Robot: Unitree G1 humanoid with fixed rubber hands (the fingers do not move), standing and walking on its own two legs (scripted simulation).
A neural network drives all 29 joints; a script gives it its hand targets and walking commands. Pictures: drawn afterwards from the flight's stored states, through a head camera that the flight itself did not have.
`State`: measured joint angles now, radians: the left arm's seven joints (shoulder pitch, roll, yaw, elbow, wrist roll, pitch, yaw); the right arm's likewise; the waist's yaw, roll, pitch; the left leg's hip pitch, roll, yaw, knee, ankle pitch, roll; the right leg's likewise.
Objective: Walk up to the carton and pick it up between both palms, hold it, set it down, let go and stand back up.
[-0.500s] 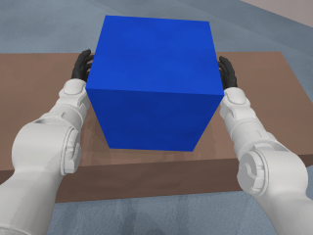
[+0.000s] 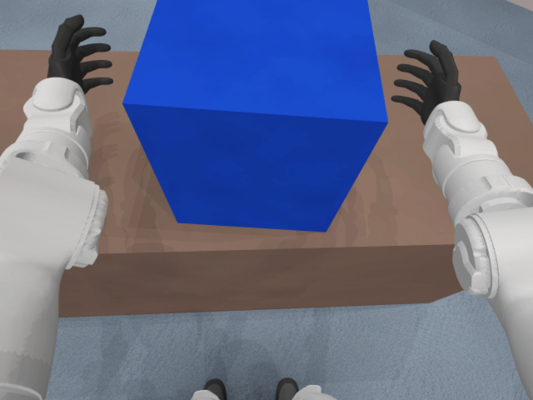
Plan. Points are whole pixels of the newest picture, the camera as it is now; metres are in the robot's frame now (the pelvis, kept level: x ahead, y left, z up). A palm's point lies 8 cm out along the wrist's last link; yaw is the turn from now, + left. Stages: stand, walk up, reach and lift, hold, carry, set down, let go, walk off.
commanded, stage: set down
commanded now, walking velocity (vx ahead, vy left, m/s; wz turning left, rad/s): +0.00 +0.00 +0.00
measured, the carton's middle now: (258, 120) +0.54 +0.00 +0.04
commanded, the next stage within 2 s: none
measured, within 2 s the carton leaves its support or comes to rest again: neither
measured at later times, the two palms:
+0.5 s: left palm (32, 31) +0.53 +0.25 +0.20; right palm (471, 50) +0.49 -0.23 +0.21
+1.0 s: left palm out of the picture +0.53 +0.25 +0.26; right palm (516, 0) +0.50 -0.24 +0.26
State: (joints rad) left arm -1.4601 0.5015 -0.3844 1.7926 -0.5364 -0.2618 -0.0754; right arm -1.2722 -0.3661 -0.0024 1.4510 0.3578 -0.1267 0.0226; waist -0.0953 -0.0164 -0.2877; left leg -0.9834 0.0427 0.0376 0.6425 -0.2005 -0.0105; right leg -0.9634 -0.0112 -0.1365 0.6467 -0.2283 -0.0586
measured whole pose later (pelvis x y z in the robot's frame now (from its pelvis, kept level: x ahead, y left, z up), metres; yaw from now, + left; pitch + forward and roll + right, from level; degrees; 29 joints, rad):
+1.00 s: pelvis +0.01 +0.01 +0.03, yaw +0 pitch +22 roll -1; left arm -1.52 0.57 -0.33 1.56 -0.50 0.04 -0.07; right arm -1.39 -0.48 0.09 1.39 0.47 0.10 0.01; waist -0.09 -0.04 -0.25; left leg -0.69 0.03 0.03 0.45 -0.15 -0.01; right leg -0.65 0.01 -0.11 0.42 -0.15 -0.04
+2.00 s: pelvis +0.01 +0.02 +0.03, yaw -2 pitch +11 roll -1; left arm -0.79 0.42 -0.04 1.06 -0.30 -0.08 -0.07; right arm -0.71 -0.37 0.10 1.00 0.47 -0.08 -0.04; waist -0.01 -0.01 -0.11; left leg -0.47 0.03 0.04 0.46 -0.18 0.00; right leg -0.44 0.02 -0.07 0.40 -0.16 -0.03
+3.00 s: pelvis +0.02 +0.01 +0.03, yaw -2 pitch +4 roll +0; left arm -0.17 0.32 -0.05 0.92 -0.30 -0.41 -0.07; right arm -0.09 -0.22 0.07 0.87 0.31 -0.44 -0.02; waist -0.02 0.00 -0.05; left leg -0.37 0.02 0.01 0.60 -0.29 0.00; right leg -0.36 0.02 -0.05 0.58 -0.29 -0.03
